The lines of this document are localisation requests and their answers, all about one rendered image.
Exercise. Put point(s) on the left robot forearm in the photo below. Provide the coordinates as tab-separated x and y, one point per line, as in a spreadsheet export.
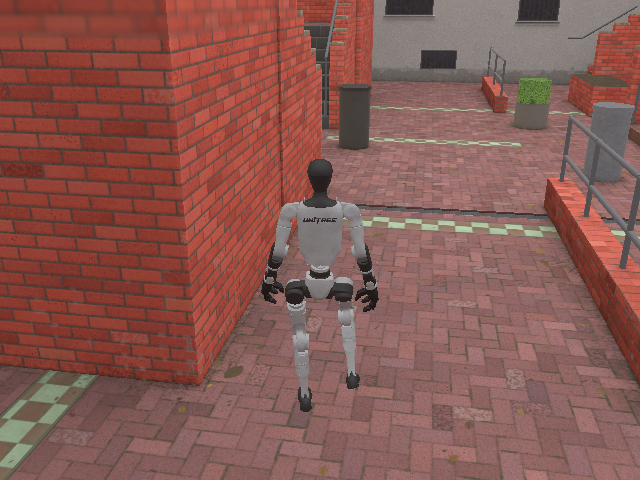
273	267

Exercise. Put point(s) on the robot right upper arm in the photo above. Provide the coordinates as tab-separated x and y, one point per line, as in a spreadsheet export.
352	213

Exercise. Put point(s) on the left robot hand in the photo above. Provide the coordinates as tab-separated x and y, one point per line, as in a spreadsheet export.
266	288

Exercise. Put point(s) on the right robot hand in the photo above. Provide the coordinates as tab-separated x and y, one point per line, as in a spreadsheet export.
372	295

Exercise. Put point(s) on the robot torso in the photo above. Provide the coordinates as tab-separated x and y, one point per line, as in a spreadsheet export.
320	236

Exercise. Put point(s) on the right robot forearm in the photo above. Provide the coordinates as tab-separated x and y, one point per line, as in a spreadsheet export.
366	270

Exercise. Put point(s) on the robot left thigh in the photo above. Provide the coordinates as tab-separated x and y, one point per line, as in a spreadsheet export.
296	303

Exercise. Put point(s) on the robot left upper arm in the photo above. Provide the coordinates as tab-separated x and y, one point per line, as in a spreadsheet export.
288	212

